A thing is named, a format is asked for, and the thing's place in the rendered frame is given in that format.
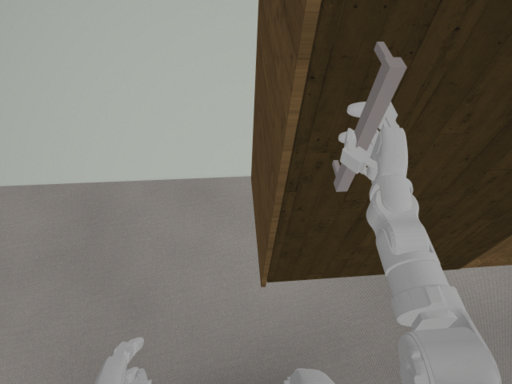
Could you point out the right robot forearm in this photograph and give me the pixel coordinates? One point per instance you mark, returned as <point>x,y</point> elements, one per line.
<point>422,296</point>

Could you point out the robot left hand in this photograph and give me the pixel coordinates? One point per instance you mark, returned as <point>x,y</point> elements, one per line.
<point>114,371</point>

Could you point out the wardrobe door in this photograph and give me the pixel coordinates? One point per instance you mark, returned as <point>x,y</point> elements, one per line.
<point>501,250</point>
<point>454,103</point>

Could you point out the robot right hand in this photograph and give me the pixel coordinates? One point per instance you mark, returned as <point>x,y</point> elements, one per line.
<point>388,147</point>

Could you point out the robot right upper arm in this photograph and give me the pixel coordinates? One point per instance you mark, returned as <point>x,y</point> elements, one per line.
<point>445,356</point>

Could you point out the handle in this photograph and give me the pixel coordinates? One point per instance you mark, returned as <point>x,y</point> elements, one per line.
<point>387,81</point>

